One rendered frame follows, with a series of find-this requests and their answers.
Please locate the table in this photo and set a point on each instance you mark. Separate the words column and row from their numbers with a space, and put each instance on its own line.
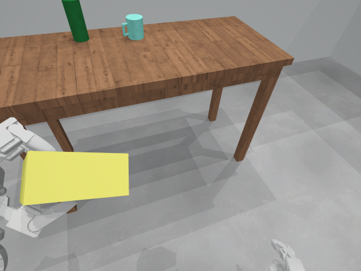
column 47, row 77

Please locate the robot left hand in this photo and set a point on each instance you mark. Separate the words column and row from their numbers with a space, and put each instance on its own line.
column 14, row 140

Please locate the sponge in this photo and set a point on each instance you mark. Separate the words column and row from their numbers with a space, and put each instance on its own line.
column 52, row 176

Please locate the robot right hand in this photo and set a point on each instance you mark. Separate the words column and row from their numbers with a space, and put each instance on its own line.
column 287, row 255

